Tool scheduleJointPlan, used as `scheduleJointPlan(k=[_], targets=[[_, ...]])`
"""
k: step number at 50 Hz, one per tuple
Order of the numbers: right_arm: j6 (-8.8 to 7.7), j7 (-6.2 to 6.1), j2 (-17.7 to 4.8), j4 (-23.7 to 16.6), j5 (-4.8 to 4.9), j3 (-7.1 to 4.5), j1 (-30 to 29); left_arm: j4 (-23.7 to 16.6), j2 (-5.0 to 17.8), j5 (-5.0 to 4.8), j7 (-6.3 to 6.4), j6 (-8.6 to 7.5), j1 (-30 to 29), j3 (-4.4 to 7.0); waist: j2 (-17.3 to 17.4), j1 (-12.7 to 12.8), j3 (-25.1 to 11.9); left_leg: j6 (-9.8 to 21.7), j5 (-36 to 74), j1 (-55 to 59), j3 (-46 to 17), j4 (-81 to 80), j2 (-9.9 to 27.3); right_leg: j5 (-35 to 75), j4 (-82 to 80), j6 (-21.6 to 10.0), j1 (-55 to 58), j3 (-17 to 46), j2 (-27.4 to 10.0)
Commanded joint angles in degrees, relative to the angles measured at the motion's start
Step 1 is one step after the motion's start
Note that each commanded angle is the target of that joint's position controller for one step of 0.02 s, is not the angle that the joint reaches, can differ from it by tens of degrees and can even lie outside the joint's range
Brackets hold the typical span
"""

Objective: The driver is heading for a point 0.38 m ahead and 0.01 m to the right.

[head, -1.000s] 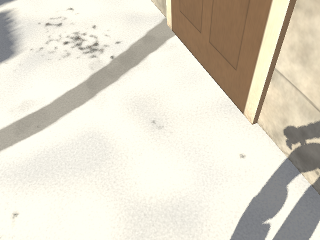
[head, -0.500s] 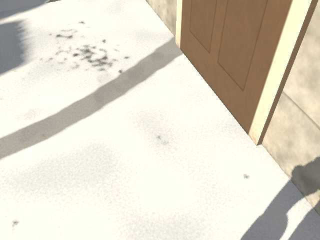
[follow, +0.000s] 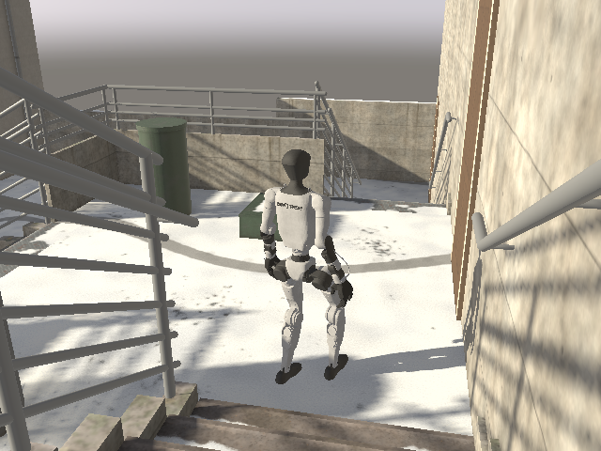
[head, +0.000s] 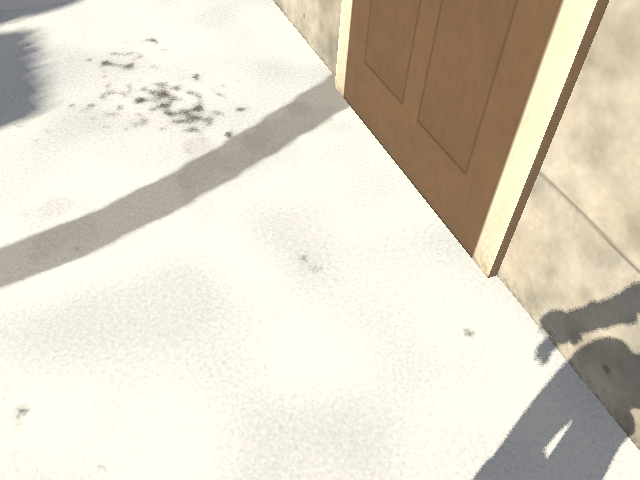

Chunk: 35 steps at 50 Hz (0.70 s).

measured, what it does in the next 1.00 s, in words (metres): walks ahead: right foot, then left foot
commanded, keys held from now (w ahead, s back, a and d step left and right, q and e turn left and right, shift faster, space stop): no key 0.30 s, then w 0.70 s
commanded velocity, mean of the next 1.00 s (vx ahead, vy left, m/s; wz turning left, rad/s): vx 0.22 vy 0.00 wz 0.00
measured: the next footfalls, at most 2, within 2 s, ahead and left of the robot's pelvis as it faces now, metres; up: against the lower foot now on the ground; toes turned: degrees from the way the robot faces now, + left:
right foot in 0.24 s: -0.03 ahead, -0.12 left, +0.00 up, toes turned +1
left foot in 1.00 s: +0.29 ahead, +0.11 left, +0.00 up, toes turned +3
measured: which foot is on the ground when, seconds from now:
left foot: down 0.00-0.60, up 0.62-0.98, down 1.00-1.00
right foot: up 0.00-0.22, down 0.24-1.00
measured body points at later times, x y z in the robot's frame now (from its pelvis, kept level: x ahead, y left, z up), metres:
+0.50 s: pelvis -0.04 +0.00 +0.01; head -0.04 +0.00 +0.46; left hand -0.06 +0.24 -0.15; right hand -0.02 -0.25 -0.15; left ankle -0.04 +0.08 -0.73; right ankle -0.07 -0.12 -0.73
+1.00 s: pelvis +0.14 +0.02 -0.01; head +0.17 +0.02 +0.43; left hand +0.00 +0.24 -0.15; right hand +0.35 -0.20 -0.11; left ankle +0.25 +0.11 -0.73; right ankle -0.06 -0.11 -0.73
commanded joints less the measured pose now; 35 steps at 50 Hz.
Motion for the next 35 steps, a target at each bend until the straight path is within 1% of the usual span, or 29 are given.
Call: scheduleJointPlan(k=[1,2,4,5,7,9,10,11,12,13,14,15,16,18,19,20,21,22,23,26,27,28,29,30,31,32,33,34,35], targets=[[-2.29,-0.65,-8.0,-3.6,-0.37,-0.6,-7.3,0.6,2.7,-0.07,-1.84,-0.52,4.7,0.77,7.6,6.4,9.8,3.7,-10.4,-18.7,-16.7,-24.9,13.2,-0.9,16.8,-0.5,6.2,6.3,2.9],[-3.07,-0.83,-7.6,-4.1,-0.13,-0.47,-9.6,2.4,3.0,0.6,-1.92,-0.8,6.8,0.79,7.6,7.2,8.1,2.6,-4.6,-15.2,-13.1,-23.5,11.4,0.5,19.1,-0.6,7.0,5.6,2.7],[-3.96,-0.9,-4.6,-3.6,0.5,0.42,-8.4,4.6,2.7,1.23,-1.63,-1.24,8.0,0.42,6.5,5.8,6.3,3.3,2.6,-7.6,-10.2,-21.0,10.4,-0.2,18.5,0.1,6.3,4.5,1.4],[-4.17,-0.95,-3.8,-2.8,0.48,0.83,-7.1,4.7,2.5,1.56,-1.55,-1.47,6.6,0.19,6.9,4.6,7.1,3.5,6.9,-4.4,-9.3,-19.4,10.4,-1.1,14.6,0.5,5.4,3.9,0.3],[-4.25,-1.52,-4.8,-0.3,0.18,0.94,-1.9,3.8,1.7,0.79,-0.54,-1.85,3.1,-0.62,9.3,1.0,6.5,4.4,14.6,2.2,-10.2,-16.9,11.1,-3.8,4.7,1.6,6.3,1.8,-1.4],[-3.9,-1.62,-5.8,1.4,-0.28,0.77,1.4,3.9,2.3,-0.32,0.28,-2.03,3.4,-0.9,10.5,-1.1,4.3,5.6,21.7,7.5,-12.4,-14.0,12.2,-6.9,-3.1,1.6,8.7,0.4,-1.0],[-3.73,-1.54,-6.3,1.9,-0.34,0.59,1.7,4.5,2.5,-0.82,0.67,-2.19,4.8,-0.98,10.1,-1.0,3.5,5.7,25.7,8.9,-13.1,-12.7,12.5,-5.1,-8.3,1.4,10.6,0.0,-1.0],[-3.56,-1.43,-6.7,2.3,-0.15,0.36,1.3,5.7,2.2,-0.99,0.96,-2.49,7.5,-1.2,8.8,0.2,2.9,4.8,29.2,8.6,-12.8,-11.5,12.1,2.4,-15.0,1.0,14.8,-0.1,-1.5],[-3.58,-1.27,-6.5,2.3,0.16,0.32,0.7,7.0,2.0,-0.81,1.22,-2.85,10.2,-1.41,7.7,0.9,1.8,3.4,30.2,6.7,-12.6,-10.9,11.7,9.7,-19.8,0.7,20.5,1.3,-2.9],[-3.82,-0.91,-5.6,2.1,0.4,0.51,0.6,7.7,2.9,-0.15,1.32,-3.34,11.8,-1.47,5.7,0.4,0.1,1.9,28.2,4.4,-12.1,-10.6,10.3,13.0,-19.4,0.5,25.3,4.4,-5.7],[-3.91,-0.4,-4.4,2.6,1.78,0.41,2.7,8.5,4.1,-0.36,1.07,-3.45,11.2,-1.39,0.3,-2.4,0.9,1.1,26.3,3.1,-10.3,-12.5,7.6,19.6,-14.2,-0.8,25.7,5.7,-7.8],[-3.92,-0.59,-4.3,3.0,1.76,0.61,-0.4,8.8,0.8,-0.51,0.49,-3.62,10.3,-2.36,-1.7,-0.2,1.9,1.0,22.1,5.4,-8.3,-13.3,6.2,16.4,-15.0,-1.0,21.3,5.2,-7.2],[-3.62,-0.7,-5.0,3.1,1.34,0.38,-2.4,9.1,-0.5,-0.07,0.23,-3.85,10.7,-2.88,-1.6,0.5,2.0,1.0,13.6,6.8,-7.5,-12.9,5.3,8.9,-17.0,-1.1,19.2,5.1,-6.7],[-2.61,-0.33,-7.5,2.8,0.54,-0.78,-3.6,8.8,2.8,0.34,0.36,-3.51,10.8,-2.01,-1.4,0.3,4.0,2.9,-8.7,4.2,-6.9,-10.8,3.2,-11.0,-15.3,-3.2,15.1,4.5,-4.2],[-2.12,-0.08,-8.1,2.5,0.28,-1.1,-3.4,8.1,4.0,0.36,0.32,-3.34,10.3,-1.63,-0.7,0.2,6.5,4.0,-18.1,0.7,-8.2,-10.5,3.5,-20.3,-14.6,-4.7,11.7,5.8,-4.4],[-2.04,0.11,-7.6,2.2,0.32,-1.1,-3.0,7.4,3.9,0.37,0.22,-3.32,9.9,-1.55,-0.2,-0.1,9.4,4.9,-22.8,-1.7,-10.2,-10.7,4.4,-24.8,-13.6,-5.7,8.5,7.3,-4.8],[-2.22,0.23,-6.7,2.2,0.47,-0.98,-2.4,6.8,2.8,0.35,0.1,-3.5,9.7,-1.77,0.1,-0.2,10.8,5.5,-23.7,-2.5,-12.2,-10.7,5.3,-25.0,-12.5,-6.2,6.5,8.3,-5.2],[-2.68,0.44,-6.0,2.3,-0.05,-0.94,-1.7,6.4,1.7,0.89,-0.13,-4.0,9.6,-1.98,0.5,-0.4,10.8,5.7,-22.7,-2.4,-13.9,-11.3,6.1,-22.5,-11.9,-5.9,5.3,8.4,-5.0],[-3.05,0.57,-6.1,2.5,-0.11,-1.12,-1.1,6.0,1.2,0.87,-0.33,-4.49,9.5,-1.95,1.0,-0.4,9.8,6.0,-21.2,-1.1,-15.6,-12.3,7.0,-18.8,-11.1,-5.7,5.2,8.0,-4.6],[-3.66,0.89,-8.8,2.8,-0.04,-2.29,-0.6,5.1,0.6,0.78,-1.13,-5.49,9.3,-1.8,6.2,0.0,6.9,8.0,-24.4,-0.4,-22.3,-18.9,11.5,-9.5,-4.3,-4.9,7.7,2.0,-1.3],[-3.72,0.98,-9.3,2.6,-0.01,-2.61,-1.7,5.4,-0.3,1.04,-1.36,-5.71,10.9,-1.93,8.4,1.2,6.9,8.9,-26.5,-3.4,-24.2,-21.0,13.4,-6.0,-1.2,-5.0,11.1,-1.1,-0.4],[-3.74,1.08,-9.1,2.1,0.19,-2.71,-3.5,5.8,-0.4,1.29,-1.5,-5.95,12.6,-1.93,8.1,2.5,7.6,8.9,-27.3,-8.7,-24.0,-21.1,13.7,-5.5,-0.9,-5.5,15.6,-1.6,-0.7],[-3.78,1.23,-8.7,1.1,0.32,-2.62,-6.5,6.8,-0.7,1.23,-1.54,-6.26,15.9,-1.95,6.7,4.8,8.5,7.9,-26.9,-15.0,-21.2,-18.7,11.9,-6.9,-4.4,-6.3,21.6,-1.1,-0.7],[-3.84,1.63,-7.1,-0.5,0.65,-2.31,-11.3,8.4,-0.5,1.05,-1.53,-6.63,21.9,-2.0,2.6,8.3,9.0,5.7,-23.9,-23.3,-15.0,-11.5,7.8,-11.6,-12.6,-7.8,30.4,3.3,-2.4],[-4.31,1.91,-3.0,-3.2,1.31,-1.43,-15.1,10.6,3.9,1.13,-1.14,-7.07,29.7,-1.0,-8.3,11.0,7.8,1.6,-16.1,-33.1,-3.3,6.1,-0.9,-26.2,-24.2,-11.1,37.7,22.5,-12.8],[-4.93,2.09,-3.9,-5.0,0.27,-1.45,-17.3,11.2,8.0,1.11,-0.85,-7.17,29.6,0.24,-12.8,9.9,12.2,0.9,-8.2,-39.3,3.2,17.2,-2.3,-31.4,-31.1,-14.1,36.3,36.9,-22.7],[-5.5,2.07,-6.0,-5.2,-1.06,-1.64,-18.2,9.9,6.2,1.25,-0.59,-7.19,25.0,0.05,-4.0,7.4,13.9,0.8,-3.3,-39.0,-0.2,22.1,1.4,-28.7,-31.0,-14.0,32.1,35.0,-22.6],[-5.96,2.57,-5.4,-4.3,-0.79,-1.61,-16.0,8.7,5.4,1.2,-0.53,-7.54,21.9,-0.23,-2.2,5.0,12.5,0.5,0.0,-37.5,-0.9,23.4,2.3,-24.2,-31.0,-12.9,30.8,31.3,-20.6],[-6.31,3.11,-5.4,-3.5,-0.68,-1.63,-14.1,8.0,4.9,1.16,-0.51,-8.02,20.1,-0.38,-2.3,3.5,11.3,0.2,2.2,-36.2,-1.0,24.8,3.3,-18.4,-30.9,-12.0,30.9,27.2,-18.6]])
